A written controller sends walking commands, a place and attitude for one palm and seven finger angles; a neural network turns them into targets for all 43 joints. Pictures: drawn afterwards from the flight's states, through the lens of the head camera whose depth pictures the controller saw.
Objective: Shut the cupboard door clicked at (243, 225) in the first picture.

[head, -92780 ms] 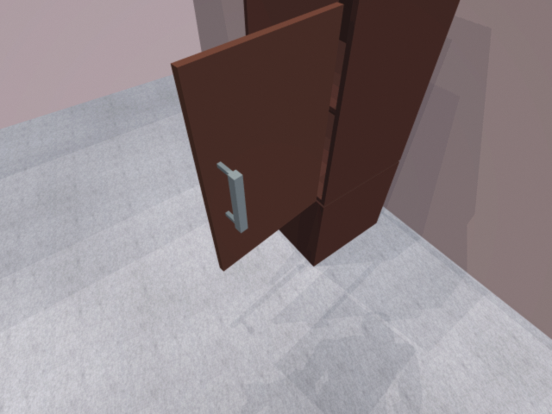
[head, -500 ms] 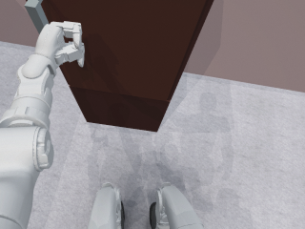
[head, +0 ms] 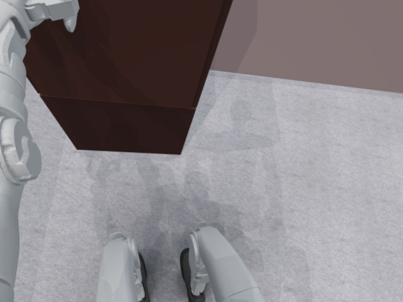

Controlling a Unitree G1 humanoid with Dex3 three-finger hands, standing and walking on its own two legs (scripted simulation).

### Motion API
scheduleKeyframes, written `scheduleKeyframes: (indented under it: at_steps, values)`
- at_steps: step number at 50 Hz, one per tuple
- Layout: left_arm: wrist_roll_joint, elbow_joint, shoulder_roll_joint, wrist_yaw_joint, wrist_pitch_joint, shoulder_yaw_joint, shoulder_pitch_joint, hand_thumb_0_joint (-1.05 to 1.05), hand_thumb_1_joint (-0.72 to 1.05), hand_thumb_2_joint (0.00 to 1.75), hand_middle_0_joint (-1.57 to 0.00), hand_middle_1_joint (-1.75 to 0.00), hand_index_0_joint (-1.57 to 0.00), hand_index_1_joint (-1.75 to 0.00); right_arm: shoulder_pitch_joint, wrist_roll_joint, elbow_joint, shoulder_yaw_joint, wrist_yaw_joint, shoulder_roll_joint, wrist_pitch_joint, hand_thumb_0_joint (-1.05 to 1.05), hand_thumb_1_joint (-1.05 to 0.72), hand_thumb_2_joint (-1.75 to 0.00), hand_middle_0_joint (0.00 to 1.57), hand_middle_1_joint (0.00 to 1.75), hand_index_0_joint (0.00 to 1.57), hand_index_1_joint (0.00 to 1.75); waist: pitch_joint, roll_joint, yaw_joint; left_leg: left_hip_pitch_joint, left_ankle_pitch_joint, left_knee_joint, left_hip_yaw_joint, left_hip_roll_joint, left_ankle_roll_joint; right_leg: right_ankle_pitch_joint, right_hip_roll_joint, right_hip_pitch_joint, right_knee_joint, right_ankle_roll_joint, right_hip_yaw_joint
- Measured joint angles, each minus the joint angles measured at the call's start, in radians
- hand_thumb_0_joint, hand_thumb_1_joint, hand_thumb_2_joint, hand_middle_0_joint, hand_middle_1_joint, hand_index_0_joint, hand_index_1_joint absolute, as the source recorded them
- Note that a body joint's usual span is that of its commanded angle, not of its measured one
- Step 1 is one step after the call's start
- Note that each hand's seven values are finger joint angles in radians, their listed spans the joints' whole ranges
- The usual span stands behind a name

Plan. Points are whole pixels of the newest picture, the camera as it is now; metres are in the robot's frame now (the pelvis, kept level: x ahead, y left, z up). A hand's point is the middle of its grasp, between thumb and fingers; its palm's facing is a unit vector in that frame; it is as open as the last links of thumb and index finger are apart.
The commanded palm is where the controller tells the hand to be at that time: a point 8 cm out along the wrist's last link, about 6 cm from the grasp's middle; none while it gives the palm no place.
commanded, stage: pull the fist back off the door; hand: left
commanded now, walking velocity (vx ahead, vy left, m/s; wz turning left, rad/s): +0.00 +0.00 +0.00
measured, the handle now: out of the picture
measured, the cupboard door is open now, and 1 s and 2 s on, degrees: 0 0 0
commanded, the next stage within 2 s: draw the hand back to the body in 0.88 s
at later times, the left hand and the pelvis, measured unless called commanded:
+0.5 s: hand (83, 4) +0.58 +0.11 +0.14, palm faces +0.09 -1.00 -0.03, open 2.6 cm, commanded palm +0.57 +0.14 +0.12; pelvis -0.02 +0.00 +0.01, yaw -1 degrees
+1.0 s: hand (86, 21) +0.56 +0.11 +0.13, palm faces +0.11 -0.99 -0.04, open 3.1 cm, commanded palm +0.52 +0.15 +0.12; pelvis +0.07 -0.01 +0.07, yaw +0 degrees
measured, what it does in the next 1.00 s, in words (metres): rises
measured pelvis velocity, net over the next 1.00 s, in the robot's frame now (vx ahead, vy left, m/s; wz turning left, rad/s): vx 0.07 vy -0.01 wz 0.00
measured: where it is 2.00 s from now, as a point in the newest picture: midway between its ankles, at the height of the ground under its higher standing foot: (168, 290)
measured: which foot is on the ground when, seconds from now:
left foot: down 0.00-1.00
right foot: down 0.00-1.00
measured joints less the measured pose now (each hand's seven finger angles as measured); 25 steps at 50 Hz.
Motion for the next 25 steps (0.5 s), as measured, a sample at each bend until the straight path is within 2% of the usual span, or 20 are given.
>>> scheduleKeyframes:
  at_steps: [2,3,6,8,11,13,16,18,20,25]
  values:
    - [0.004,-0.007,-0.006,0.022,0.011,0.006,-0.004,-0.05,0.74,0.95,-1.37,-1.5,-1.36,-1.5,0.005,-0.01,-0.002,-0.002,-0.003,0.001,-0.009,0.0,-0.91,-0.9,0.21,0.3,0.2,0.3,0.001,0.003,0.0,-0.008,0.006,-0.001,-0.001,-0.001,0.001,0.007,0.0,-0.007,-0.003,0.002,-0.001]
    - [0.003,-0.013,-0.027,0.061,0.015,0.023,0.0,-0.05,0.72,0.95,-1.37,-1.5,-1.37,-1.5,0.013,-0.021,-0.006,-0.006,-0.003,0.002,-0.013,0.0,-0.91,-0.9,0.21,0.3,0.2,0.3,-0.001,0.005,0.006,-0.011,0.009,-0.003,-0.001,-0.002,0.002,0.011,-0.001,-0.009,-0.006,0.004,0.0]
    - [0.006,-0.029,-0.105,0.242,0.017,0.056,0.013,-0.06,0.66,0.94,-1.39,-1.5,-1.39,-1.5,0.029,-0.05,-0.008,-0.012,0.015,0.005,-0.015,0.0,-0.91,-0.9,0.2,0.3,0.2,0.3,-0.006,0.0,0.023,-0.008,0.013,-0.015,0.002,-0.012,-0.003,0.022,-0.006,-0.01,-0.014,0.01,0.006]
    - [0.02,-0.028,-0.146,0.377,0.019,0.085,0.018,-0.09,0.6,0.92,-1.39,-1.5,-1.39,-1.5,0.031,-0.068,-0.008,-0.013,0.032,0.007,-0.012,0.0,-0.91,-0.9,0.2,0.3,0.2,0.3,-0.01,-0.004,0.025,-0.005,0.017,-0.024,0.003,-0.02,-0.005,0.029,-0.009,-0.008,-0.02,0.012,0.01]
    - [0.056,-0.018,-0.185,0.561,0.014,0.108,0.021,-0.12,0.55,0.9,-1.37,-1.5,-1.38,-1.5,0.025,-0.089,-0.005,-0.021,0.061,0.011,-0.007,0.0,-0.91,-0.9,0.21,0.3,0.2,0.3,-0.013,-0.005,0.015,0.001,0.025,-0.036,-0.001,-0.03,-0.008,0.041,-0.011,-0.004,-0.03,0.013,0.011]
    - [0.095,-0.007,-0.187,0.636,-0.002,0.102,0.027,-0.12,0.55,0.9,-1.35,-1.5,-1.36,-1.5,0.021,-0.099,-0.003,-0.028,0.079,0.013,-0.005,0.0,-0.91,-0.9,0.21,0.3,0.2,0.3,-0.017,-0.003,0.004,0.005,0.037,-0.044,-0.003,-0.036,-0.01,0.047,-0.011,-0.002,-0.035,0.012,0.012]
    - [0.144,0.016,-0.164,0.666,-0.028,0.073,0.035,-0.1,0.61,0.92,-1.33,-1.5,-1.34,-1.5,0.02,-0.101,0.0,-0.036,0.095,0.011,0.002,0.0,-0.91,-0.9,0.21,0.3,0.2,0.3,-0.016,0.003,-0.013,0.013,0.049,-0.05,-0.008,-0.041,-0.013,0.054,-0.007,0.003,-0.04,0.009,0.013]
    - [0.145,0.03,-0.148,0.65,-0.039,0.056,0.036,-0.07,0.66,0.93,-1.32,-1.5,-1.33,-1.5,0.024,-0.097,0.004,-0.04,0.097,0.009,0.009,0.0,-0.91,-0.9,0.21,0.3,0.2,0.3,-0.011,0.004,-0.017,0.022,0.049,-0.053,-0.011,-0.046,-0.015,0.058,-0.003,0.009,-0.044,0.008,0.016]
    - [0.128,0.04,-0.139,0.618,-0.044,0.05,0.037,-0.06,0.71,0.94,-1.31,-1.5,-1.32,-1.5,0.032,-0.09,0.009,-0.04,0.093,0.005,0.016,0.0,-0.91,-0.9,0.2,0.3,0.2,0.3,-0.005,0.005,-0.015,0.032,0.039,-0.057,-0.014,-0.051,-0.016,0.061,0.001,0.017,-0.049,0.007,0.02]
    - [0.06,0.034,-0.133,0.549,-0.046,0.095,0.071,-0.06,0.77,0.94,-1.3,-1.5,-1.31,-1.5,0.057,-0.073,0.008,-0.037,0.079,-0.014,0.03,0.0,-0.91,-0.9,0.2,0.3,0.2,0.3,0.0,0.008,0.001,0.06,0.036,-0.075,-0.015,-0.059,-0.016,0.069,0.016,0.033,-0.068,0.006,0.036]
